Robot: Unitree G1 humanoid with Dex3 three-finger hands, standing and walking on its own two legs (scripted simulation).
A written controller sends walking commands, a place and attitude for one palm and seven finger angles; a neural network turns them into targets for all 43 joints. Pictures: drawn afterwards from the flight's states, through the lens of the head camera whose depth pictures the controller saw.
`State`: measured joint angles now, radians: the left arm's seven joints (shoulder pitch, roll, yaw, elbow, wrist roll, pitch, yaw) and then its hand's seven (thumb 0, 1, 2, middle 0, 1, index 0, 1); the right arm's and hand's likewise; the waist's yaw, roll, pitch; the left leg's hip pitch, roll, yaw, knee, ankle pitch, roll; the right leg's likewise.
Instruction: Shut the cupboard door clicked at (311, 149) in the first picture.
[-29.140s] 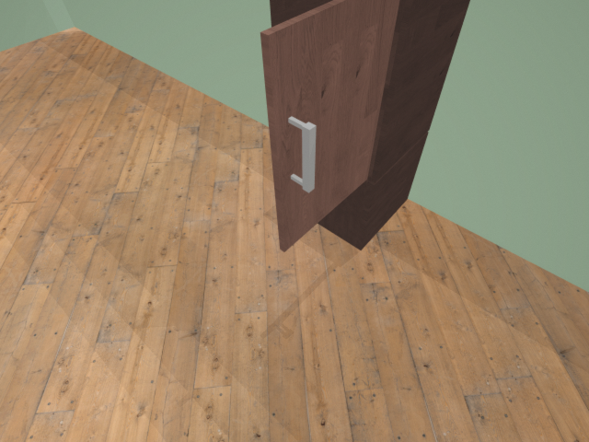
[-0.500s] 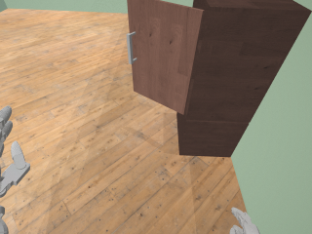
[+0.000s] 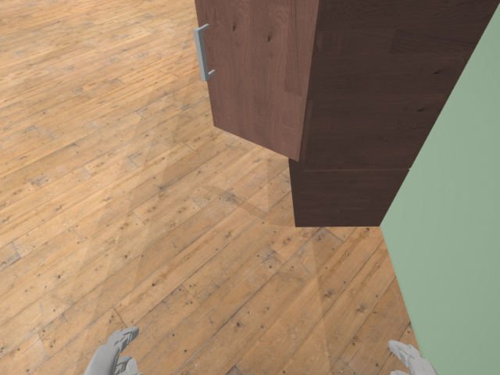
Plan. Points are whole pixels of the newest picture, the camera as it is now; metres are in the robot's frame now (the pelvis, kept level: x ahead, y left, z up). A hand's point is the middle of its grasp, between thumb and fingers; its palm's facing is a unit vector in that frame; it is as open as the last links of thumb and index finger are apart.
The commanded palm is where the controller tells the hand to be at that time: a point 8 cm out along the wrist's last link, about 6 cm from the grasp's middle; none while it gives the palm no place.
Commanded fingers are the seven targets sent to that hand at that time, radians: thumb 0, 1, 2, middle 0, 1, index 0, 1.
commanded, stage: let the arm hang, fingers relaxed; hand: left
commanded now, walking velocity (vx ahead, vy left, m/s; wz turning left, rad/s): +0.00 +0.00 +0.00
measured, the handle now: (205, 53) +1.05 +0.18 +0.00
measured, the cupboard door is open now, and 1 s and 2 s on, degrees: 57 57 57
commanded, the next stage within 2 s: look to check the result in 0.88 s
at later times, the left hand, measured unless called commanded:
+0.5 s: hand out of the picture -0.01 +0.21 -0.15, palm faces +0.01 -0.96 -0.29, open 7.3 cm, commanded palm none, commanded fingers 0.00 0.90 0.90 -0.20 -0.30 -0.20 -0.30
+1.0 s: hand out of the picture +0.02 +0.18 -0.16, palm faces +0.00 -0.98 -0.21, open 7.3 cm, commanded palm none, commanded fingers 0.00 0.90 0.90 -0.20 -0.30 -0.20 -0.30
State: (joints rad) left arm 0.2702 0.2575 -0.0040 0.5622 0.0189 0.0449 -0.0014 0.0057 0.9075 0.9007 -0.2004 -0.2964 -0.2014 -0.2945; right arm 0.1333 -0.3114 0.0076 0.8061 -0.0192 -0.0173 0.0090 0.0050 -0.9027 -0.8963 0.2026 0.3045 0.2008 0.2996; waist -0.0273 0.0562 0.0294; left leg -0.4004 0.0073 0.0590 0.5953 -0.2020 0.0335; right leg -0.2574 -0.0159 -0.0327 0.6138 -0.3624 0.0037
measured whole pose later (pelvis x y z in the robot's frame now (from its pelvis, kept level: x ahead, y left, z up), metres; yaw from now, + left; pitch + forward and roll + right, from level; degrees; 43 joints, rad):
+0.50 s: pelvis +0.00 +0.00 +0.01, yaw +0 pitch -2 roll -1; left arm 0.31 0.24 0.01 1.12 0.01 0.01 0.02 0.00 0.91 0.90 -0.20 -0.30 -0.20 -0.29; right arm 0.23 -0.22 -0.01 1.09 -0.02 0.02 -0.02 0.00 -0.90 -0.90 0.20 0.30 0.20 0.30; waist 0.00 0.04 0.03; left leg -0.26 0.02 0.05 0.44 -0.13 0.02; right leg -0.11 0.00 -0.04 0.42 -0.27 0.00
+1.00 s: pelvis +0.01 -0.01 +0.02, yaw +0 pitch -2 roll -1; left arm 0.25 0.20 0.01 1.13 0.01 0.00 0.02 0.00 0.91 0.90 -0.20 -0.30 -0.20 -0.29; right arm 0.23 -0.21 -0.01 1.13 -0.02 0.01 -0.02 0.00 -0.90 -0.90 0.20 0.30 0.20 0.30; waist -0.01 0.00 0.04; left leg -0.24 0.01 0.06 0.39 -0.12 0.02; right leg -0.08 0.00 -0.03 0.38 -0.26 0.00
